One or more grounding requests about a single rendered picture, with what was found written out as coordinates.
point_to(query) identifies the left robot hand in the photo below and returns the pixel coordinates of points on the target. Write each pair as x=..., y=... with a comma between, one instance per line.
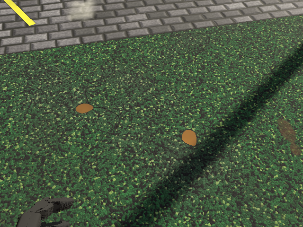
x=43, y=209

